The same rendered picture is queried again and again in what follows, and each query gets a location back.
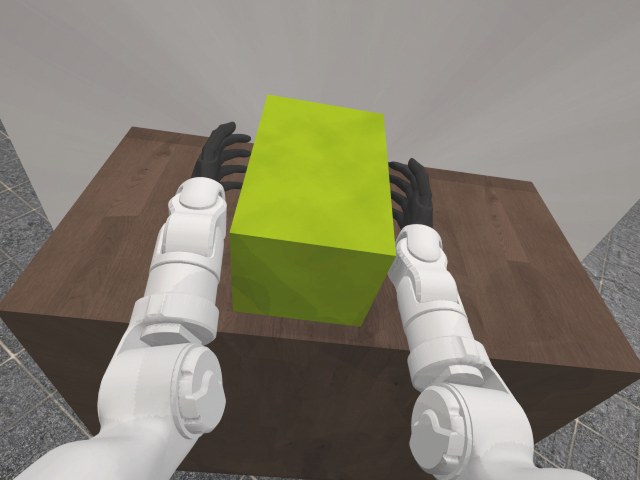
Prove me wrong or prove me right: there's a robot left forearm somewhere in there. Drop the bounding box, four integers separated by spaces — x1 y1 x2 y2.
98 177 227 425

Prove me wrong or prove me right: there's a right robot upper arm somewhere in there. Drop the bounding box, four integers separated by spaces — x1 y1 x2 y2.
409 382 596 480

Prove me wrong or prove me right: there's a pedestal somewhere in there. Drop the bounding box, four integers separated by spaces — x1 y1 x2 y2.
0 126 640 480

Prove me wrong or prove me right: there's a carton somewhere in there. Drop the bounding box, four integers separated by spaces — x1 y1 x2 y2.
229 94 396 327

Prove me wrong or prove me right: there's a left robot upper arm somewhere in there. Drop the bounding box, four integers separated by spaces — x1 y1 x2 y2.
13 343 226 480

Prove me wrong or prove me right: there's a robot right forearm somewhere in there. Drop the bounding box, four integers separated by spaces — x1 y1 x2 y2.
387 224 534 445

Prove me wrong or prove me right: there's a right robot hand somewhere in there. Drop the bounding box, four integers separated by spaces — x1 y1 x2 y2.
389 158 433 230

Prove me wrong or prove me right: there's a left robot hand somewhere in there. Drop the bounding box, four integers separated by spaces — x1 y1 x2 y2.
191 122 251 191

